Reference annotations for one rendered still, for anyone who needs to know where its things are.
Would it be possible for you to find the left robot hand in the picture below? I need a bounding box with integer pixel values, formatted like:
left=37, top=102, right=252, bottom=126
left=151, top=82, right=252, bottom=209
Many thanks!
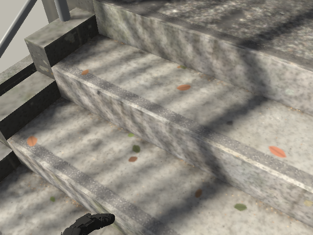
left=61, top=212, right=115, bottom=235

